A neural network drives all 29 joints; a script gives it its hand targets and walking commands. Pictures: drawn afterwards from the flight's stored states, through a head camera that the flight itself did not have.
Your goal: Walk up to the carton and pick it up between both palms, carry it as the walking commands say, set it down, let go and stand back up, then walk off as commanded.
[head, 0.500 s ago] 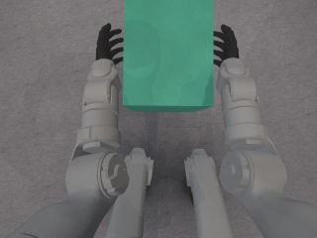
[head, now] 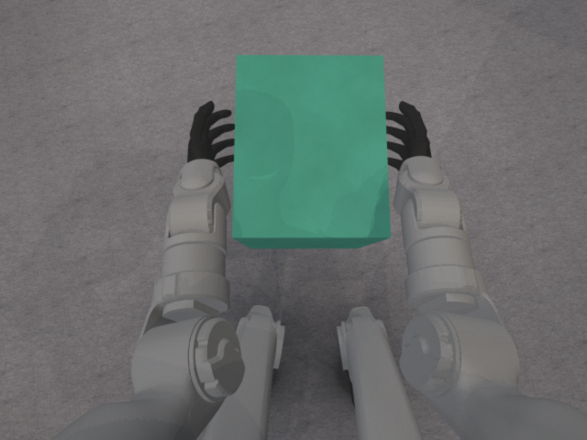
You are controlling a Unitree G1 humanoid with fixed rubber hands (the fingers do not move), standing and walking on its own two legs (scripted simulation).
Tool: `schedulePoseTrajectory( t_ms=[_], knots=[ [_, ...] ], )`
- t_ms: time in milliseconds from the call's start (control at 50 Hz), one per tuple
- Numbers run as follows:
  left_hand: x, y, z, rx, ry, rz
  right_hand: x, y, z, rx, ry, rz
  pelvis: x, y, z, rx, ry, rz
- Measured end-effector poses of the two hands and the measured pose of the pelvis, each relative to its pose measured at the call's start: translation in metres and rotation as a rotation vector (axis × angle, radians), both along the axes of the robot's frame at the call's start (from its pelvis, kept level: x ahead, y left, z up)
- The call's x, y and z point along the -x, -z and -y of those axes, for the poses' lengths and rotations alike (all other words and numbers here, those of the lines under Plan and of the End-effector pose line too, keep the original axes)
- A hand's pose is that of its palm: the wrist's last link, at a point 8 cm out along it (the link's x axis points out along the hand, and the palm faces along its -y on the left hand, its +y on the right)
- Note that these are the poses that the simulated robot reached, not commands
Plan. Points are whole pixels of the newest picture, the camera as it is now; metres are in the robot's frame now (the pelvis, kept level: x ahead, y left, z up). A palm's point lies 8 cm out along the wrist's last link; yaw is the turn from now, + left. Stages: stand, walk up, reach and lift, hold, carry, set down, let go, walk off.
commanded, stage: reach and lift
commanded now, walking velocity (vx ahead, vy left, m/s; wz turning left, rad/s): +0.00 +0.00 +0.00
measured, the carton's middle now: (306, 167) +0.48 +0.01 -0.12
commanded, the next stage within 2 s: none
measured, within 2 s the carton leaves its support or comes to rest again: neither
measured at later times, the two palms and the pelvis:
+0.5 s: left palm (186, 160) +0.43 +0.15 +0.03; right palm (436, 157) +0.44 -0.13 +0.02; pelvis +0.02 +0.00 +0.07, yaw +0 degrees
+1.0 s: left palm (158, 158) +0.40 +0.14 +0.10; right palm (472, 152) +0.41 -0.13 +0.10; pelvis +0.04 +0.00 +0.13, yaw +0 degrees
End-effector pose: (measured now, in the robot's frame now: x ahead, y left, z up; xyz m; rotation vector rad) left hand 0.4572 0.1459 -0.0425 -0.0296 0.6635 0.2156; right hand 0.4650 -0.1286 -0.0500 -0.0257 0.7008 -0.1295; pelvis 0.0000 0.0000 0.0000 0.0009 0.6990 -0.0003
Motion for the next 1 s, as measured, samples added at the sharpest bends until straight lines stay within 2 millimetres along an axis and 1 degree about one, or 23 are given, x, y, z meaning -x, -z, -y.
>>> schedulePoseTrajectory(
  t_ms=[520,1000],
  knots=[
    [0.027,-0.073,0.001,0.017,0.001,-0.004,0.026,-0.075,0.002,-0.010,0.008,0.002,-0.023,-0.071,0.001,0.000,0.001,0.110],
    [0.054,-0.143,0.001,0.014,0.014,-0.017,0.052,-0.145,0.004,-0.018,-0.005,-0.004,-0.039,-0.135,0.004,-0.005,0.002,0.276]
  ],
)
